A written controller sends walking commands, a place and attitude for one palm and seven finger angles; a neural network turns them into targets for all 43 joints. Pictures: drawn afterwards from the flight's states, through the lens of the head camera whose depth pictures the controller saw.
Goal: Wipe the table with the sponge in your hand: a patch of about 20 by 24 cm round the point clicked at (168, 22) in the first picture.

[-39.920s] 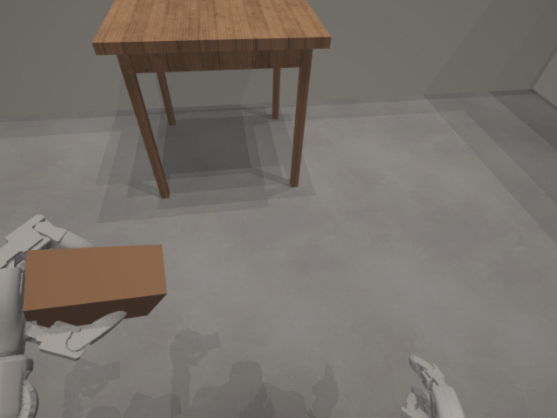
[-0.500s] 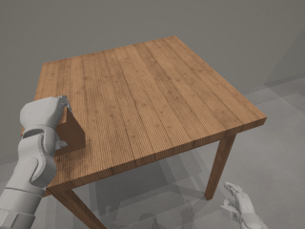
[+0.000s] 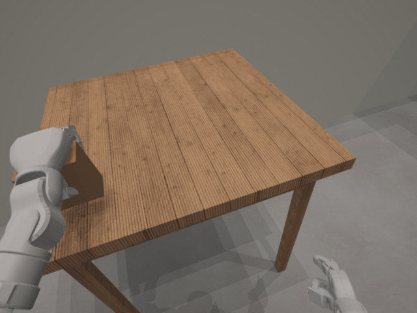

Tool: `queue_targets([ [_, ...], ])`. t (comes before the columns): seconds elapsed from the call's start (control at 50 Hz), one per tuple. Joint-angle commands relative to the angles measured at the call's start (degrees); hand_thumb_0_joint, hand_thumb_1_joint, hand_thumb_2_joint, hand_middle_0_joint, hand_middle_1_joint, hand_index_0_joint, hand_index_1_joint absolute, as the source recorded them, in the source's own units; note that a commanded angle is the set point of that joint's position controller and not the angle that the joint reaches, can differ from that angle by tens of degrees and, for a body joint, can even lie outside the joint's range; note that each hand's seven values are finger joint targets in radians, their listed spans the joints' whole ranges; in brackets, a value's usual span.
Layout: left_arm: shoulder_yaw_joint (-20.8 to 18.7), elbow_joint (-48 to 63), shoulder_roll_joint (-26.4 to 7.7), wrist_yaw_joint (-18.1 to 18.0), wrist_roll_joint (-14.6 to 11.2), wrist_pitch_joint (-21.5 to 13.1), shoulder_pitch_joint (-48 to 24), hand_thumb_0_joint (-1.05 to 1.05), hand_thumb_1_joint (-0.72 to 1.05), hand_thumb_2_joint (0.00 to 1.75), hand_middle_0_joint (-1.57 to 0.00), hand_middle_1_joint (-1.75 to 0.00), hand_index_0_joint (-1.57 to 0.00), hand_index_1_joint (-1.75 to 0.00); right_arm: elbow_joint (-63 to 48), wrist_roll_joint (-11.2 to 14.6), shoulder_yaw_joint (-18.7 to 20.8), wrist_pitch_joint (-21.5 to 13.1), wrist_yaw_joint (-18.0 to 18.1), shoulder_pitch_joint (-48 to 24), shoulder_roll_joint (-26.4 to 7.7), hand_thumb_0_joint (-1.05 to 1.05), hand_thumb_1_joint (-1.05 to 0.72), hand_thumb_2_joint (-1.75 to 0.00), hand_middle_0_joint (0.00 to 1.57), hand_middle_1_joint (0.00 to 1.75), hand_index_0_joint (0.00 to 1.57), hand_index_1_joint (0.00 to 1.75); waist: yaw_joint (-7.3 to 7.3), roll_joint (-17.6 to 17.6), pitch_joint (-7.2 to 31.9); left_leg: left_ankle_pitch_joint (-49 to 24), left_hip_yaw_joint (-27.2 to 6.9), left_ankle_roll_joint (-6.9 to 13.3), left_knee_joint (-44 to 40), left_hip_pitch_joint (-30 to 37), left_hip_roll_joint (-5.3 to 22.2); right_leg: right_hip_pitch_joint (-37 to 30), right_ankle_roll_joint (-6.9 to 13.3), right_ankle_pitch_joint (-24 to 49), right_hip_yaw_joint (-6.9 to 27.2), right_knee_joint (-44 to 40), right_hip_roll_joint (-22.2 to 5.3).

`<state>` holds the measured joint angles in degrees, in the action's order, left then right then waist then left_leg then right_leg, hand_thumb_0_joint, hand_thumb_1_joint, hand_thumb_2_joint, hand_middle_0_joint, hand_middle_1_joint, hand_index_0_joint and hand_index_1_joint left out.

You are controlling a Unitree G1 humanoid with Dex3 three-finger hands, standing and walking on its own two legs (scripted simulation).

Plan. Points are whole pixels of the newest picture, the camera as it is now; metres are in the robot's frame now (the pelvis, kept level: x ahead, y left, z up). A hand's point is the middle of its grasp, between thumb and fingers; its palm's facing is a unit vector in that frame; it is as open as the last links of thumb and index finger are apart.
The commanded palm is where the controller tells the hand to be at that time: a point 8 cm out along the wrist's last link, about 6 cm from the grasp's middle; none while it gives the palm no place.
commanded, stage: move the sponge above the wiping area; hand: left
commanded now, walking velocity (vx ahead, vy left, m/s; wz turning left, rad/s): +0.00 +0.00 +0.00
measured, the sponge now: (68, 184) +0.30 +0.33 +0.11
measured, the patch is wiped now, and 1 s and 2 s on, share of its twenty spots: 0.00 0.00 0.00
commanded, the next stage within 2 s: lower the sponge onto the table in 1.60 s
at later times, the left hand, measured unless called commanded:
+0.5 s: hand (53, 164) +0.30 +0.34 +0.16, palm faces +0.17 +0.00 -0.99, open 9.9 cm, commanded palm +0.25 +0.32 +0.21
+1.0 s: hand (51, 164) +0.29 +0.33 +0.17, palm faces +0.19 -0.01 -0.98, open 9.9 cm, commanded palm +0.25 +0.32 +0.21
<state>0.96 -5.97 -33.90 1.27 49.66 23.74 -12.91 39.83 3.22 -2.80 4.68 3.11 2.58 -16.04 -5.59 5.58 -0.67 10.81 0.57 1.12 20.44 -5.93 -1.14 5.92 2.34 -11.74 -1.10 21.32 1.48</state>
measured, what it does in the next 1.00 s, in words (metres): stands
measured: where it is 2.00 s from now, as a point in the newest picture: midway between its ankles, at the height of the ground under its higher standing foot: outside the picture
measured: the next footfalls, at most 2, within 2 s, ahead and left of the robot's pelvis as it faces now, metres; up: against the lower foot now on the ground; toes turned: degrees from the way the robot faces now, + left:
none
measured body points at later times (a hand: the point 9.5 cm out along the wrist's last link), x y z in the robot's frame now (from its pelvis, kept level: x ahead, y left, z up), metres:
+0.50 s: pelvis +0.00 +0.00 +0.00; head -0.01 -0.04 +0.45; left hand +0.28 +0.33 +0.22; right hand +0.24 -0.20 -0.09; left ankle +0.01 +0.11 -0.75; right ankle +0.00 -0.10 -0.75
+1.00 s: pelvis +0.00 +0.01 +0.00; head -0.02 -0.04 +0.45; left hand +0.28 +0.33 +0.22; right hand +0.24 -0.20 -0.09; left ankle +0.01 +0.11 -0.75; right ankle +0.00 -0.10 -0.75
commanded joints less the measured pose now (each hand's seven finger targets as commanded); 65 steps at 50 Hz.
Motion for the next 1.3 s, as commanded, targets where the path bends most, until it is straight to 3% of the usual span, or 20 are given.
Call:
queue_targets([
  [0.0, -5.83, 5.06, -13.64, 1.62, -0.02, 6.26, -12.69, 0.0, 0.1, 1.3, -1.2, -1.6, -1.2, -1.6, -10.17, 0.53, 2.04, -1.87, 0.13, -13.12, -7.28, 0.0, -0.9, -0.9, 0.2, 0.3, 0.2, 0.3, -0.58, -4.75, 10.06, -11.59, -0.89, 1.31, -1.4, -2.61, -1.35, -5.36, 1.09, 11.4, 2.99, -1.94, -0.48],
  [0.06, -5.44, 8.65, -15.23, 5.58, 0.23, 6.41, -12.96, 0.0, 0.1, 1.3, -1.2, -1.6, -1.2, -1.6, -11.77, 0.83, 1.8, -1.79, 0.72, -14.02, -7.68, 0.0, -0.9, -0.9, 0.2, 0.3, 0.2, 0.3, 0.23, -5.78, 11.87, -10.99, -1.04, 2.07, -0.18, -1.41, -1.52, -4.38, 0.75, 11.48, 3.77, -1.64, -0.38],
  [0.12, -4.83, 13.48, -15.65, 7.14, 0.68, 1.88, -15.44, 0.0, 0.1, 1.3, -1.2, -1.6, -1.2, -1.6, -11.87, 0.57, 1.7, -2.61, 1.49, -11.95, -7.12, 0.0, -0.9, -0.9, 0.2, 0.3, 0.2, 0.3, 1.22, -5.89, 14.26, -11.7, -1.33, 2.8, 0.92, 0.43, -1.73, -4.4, 0.15, 11.68, 2.6, -1.15, -0.6],
  [0.18, -6.48, 21.42, -17.35, 5.14, 1.35, -4.29, -19.33, 0.0, 0.1, 1.3, -1.2, -1.6, -1.2, -1.6, -12.49, -0.02, 1.22, -4.44, 2.42, -11.01, -5.46, 0.0, -0.9, -0.9, 0.2, 0.3, 0.2, 0.3, 0.92, -1.52, 17.4, -13.69, -1.8, 2.98, 1.71, 3.76, -1.71, -4.32, 0.79, 11.17, 2.81, -0.95, -0.29],
  [0.24, -10.66, 19.69, -19.53, 0.92, 2.24, -7.88, -19.09, 0.0, 0.1, 1.3, -1.2, -1.6, -1.2, -1.6, -10.26, -0.85, 2.14, -4.76, 2.71, -8.48, -5.84, 0.0, -0.9, -0.9, 0.2, 0.3, 0.2, 0.3, 0.23, 1.53, 15.09, -14.87, -2.31, 1.98, 0.56, 3.93, -1.32, -3.53, 1.7, 10.67, 2.33, -1.8, 0.47],
  [0.26, -14.19, 21.09, -23.47, -0.58, 2.73, -7.84, -19.95, 0.0, 0.1, 1.3, -1.2, -1.6, -1.2, -1.6, -10.7, -0.81, 1.76, -5.0, 2.48, -10.2, -5.83, 0.0, -0.9, -0.9, 0.2, 0.3, 0.2, 0.3, -0.85, 4.17, 15.37, -14.63, -2.78, 1.62, 0.18, 3.69, -1.5, -4.38, 2.68, 10.35, 4.56, -1.96, 0.96],
  [0.38, -11.17, 10.58, -19.35, -5.3, 2.79, -0.71, -23.17, 0.0, 0.1, 1.3, -1.2, -1.6, -1.2, -1.6, -9.04, -0.28, 1.78, -3.67, 0.93, -12.16, -5.88, 0.0, -0.9, -0.9, 0.2, 0.3, 0.2, 0.3, -1.82, 2.87, 15.2, -14.98, -1.45, 0.33, -1.43, 0.36, -1.2, -6.5, 2.83, 10.31, 3.34, -1.8, -0.02],
  [0.52, -1.07, 7.04, -9.61, 4.09, -0.44, 7.31, -13.64, 0.0, 0.1, 1.3, -1.2, -1.6, -1.2, -1.6, -10.68, 0.99, 1.63, -1.7, 0.53, -13.62, -7.13, 0.0, -0.9, -0.9, 0.2, 0.3, 0.2, 0.3, 0.17, -5.25, 12.07, -11.98, -1.54, 1.47, -1.61, -0.98, -1.08, -4.9, 0.95, 11.17, 1.62, -2.19, -0.49],
  [0.64, -3.15, 16.18, -14.15, 7.09, 2.26, 1.93, -17.75, 0.0, 0.1, 1.3, -1.2, -1.6, -1.2, -1.6, -12.43, 0.42, 1.15, -2.18, 1.21, -12.55, -6.61, 0.0, -0.9, -0.9, 0.2, 0.3, 0.2, 0.3, 0.44, -5.98, 14.71, -11.88, -2.22, 2.5, -0.37, 1.16, -1.15, -3.88, 0.79, 9.04, 1.51, -1.19, -0.25],
  [0.66, -7.29, 19.14, -18.74, 5.95, 2.95, 0.14, -19.64, 0.0, 0.1, 1.3, -1.2, -1.6, -1.2, -1.6, -12.92, 0.23, 0.83, -2.7, 1.46, -13.15, -6.34, 0.0, -0.9, -0.9, 0.2, 0.3, 0.2, 0.3, -0.14, -4.85, 16.61, -11.42, -2.79, 2.41, -0.54, 2.11, -0.93, -4.44, 1.38, 7.67, 3.12, -1.18, 0.39],
  [0.74, -11.01, 18.76, -19.97, -0.27, 3.9, -5.27, -21.83, 0.0, 0.1, 1.3, -1.2, -1.6, -1.2, -1.6, -10.43, -0.82, 1.52, -3.5, 1.77, -10.27, -5.47, 0.0, -0.9, -0.9, 0.2, 0.3, 0.2, 0.3, -1.14, 1.51, 15.82, -13.83, -2.71, 1.51, -1.0, 2.85, -1.08, -4.87, 2.26, 7.9, 2.23, -1.7, 0.85],
  [0.76, -14.29, 20.26, -24.14, -1.81, 4.62, -5.21, -23.45, 0.0, 0.1, 1.3, -1.2, -1.6, -1.2, -1.6, -10.66, -0.84, 1.12, -3.76, 1.67, -11.61, -5.54, 0.0, -0.9, -0.9, 0.2, 0.3, 0.2, 0.3, -2.03, 4.17, 16.28, -13.1, -3.27, 1.31, -1.52, 2.63, -1.23, -5.35, 3.11, 6.85, 4.49, -1.79, 1.48],
  [0.78, -11.47, 18.27, -20.24, -3.29, 4.72, -4.83, -25.15, 0.0, 0.1, 1.3, -1.2, -1.6, -1.2, -1.6, -10.23, -0.86, 1.04, -4.15, 1.48, -11.03, -4.62, 0.0, -0.9, -0.9, 0.2, 0.3, 0.2, 0.3, -1.71, 4.47, 16.29, -14.26, -2.39, 0.97, -1.16, 2.05, -1.0, -5.44, 2.96, 7.24, 2.73, -1.32, 0.78],
  [0.86, -11.4, 14.72, -19.05, -5.44, 3.19, 0.4, -21.76, 0.0, 0.1, 1.3, -1.2, -1.6, -1.2, -1.6, -9.61, -0.31, 1.5, -3.44, 0.25, -13.44, -5.68, 0.0, -0.9, -0.9, 0.2, 0.3, 0.2, 0.3, -2.69, 7.25, 15.83, -15.69, -2.63, 0.11, -2.24, 1.83, -1.2, -6.68, 3.69, 9.09, 4.67, -1.99, 1.22],
  [1.0, 0.03, 9.0, -7.69, 3.5, -0.78, 8.24, -12.76, 0.0, 0.1, 1.3, -1.2, -1.6, -1.2, -1.6, -10.89, 1.14, 1.32, -1.81, 0.55, -14.4, -6.75, 0.0, -0.9, -0.9, 0.2, 0.3, 0.2, 0.3, 0.16, -5.67, 10.75, -11.24, -1.38, 1.52, -1.97, -1.11, -0.98, -4.36, 1.07, 9.88, 1.73, -2.3, -0.32],
  [1.12, -1.69, 15.95, -13.28, 6.51, 2.92, 3.27, -20.17, 0.0, 0.1, 1.3, -1.2, -1.6, -1.2, -1.6, -11.83, 0.49, 1.01, -2.57, 1.61, -13.13, -6.69, 0.0, -0.9, -0.9, 0.2, 0.3, 0.2, 0.3, 0.92, -5.75, 14.78, -10.95, -2.14, 2.44, -0.46, 1.31, -1.34, -3.61, 0.86, 8.03, 1.9, -1.59, -0.18],
  [1.16, -6.79, 21.97, -18.94, 4.63, 3.81, -0.64, -23.32, 0.0, 0.1, 1.3, -1.2, -1.6, -1.2, -1.6, -12.72, -0.02, 0.64, -3.5, 1.99, -13.54, -6.04, 0.0, -0.9, -0.9, 0.2, 0.3, 0.2, 0.3, -0.17, -2.95, 17.51, -11.22, -2.94, 2.4, -0.48, 3.43, -1.26, -4.48, 1.74, 7.38, 4.01, -1.61, 0.66],
  [1.22, -9.26, 18.33, -18.74, 0.28, 4.25, -4.41, -23.07, 0.0, 0.1, 1.3, -1.2, -1.6, -1.2, -1.6, -10.08, -0.9, 1.09, -3.86, 2.2, -10.63, -5.37, 0.0, -0.9, -0.9, 0.2, 0.3, 0.2, 0.3, -0.62, 0.54, 15.65, -13.59, -2.61, 1.57, -0.93, 3.14, -1.26, -4.9, 2.27, 8.29, 2.52, -2.07, 0.84],
  [1.26, -13.8, 19.31, -23.85, -2.51, 4.91, -4.22, -24.05, 0.0, 0.1, 1.3, -1.2, -1.6, -1.2, -1.6, -10.08, -0.91, 1.0, -3.78, 1.79, -12.12, -5.61, 0.0, -0.9, -0.9, 0.2, 0.3, 0.2, 0.3, -2.24, 5.82, 16.18, -13.53, -2.86, 1.09, -1.54, 2.71, -1.62, -6.05, 3.39, 8.04, 5.29, -2.08, 1.37],
  [1.28, -10.95, 17.13, -19.79, -3.69, 4.77, -3.47, -25.09, 0.0, 0.1, 1.3, -1.2, -1.6, -1.2, -1.6, -9.84, -0.92, 1.04, -4.13, 1.56, -11.53, -4.79, 0.0, -0.9, -0.9, 0.2, 0.3, 0.2, 0.3, -2.04, 4.23, 16.97, -14.85, -1.85, 0.88, -0.97, 2.11, -1.43, -6.74, 3.11, 9.19, 3.54, -1.44, 0.52],
])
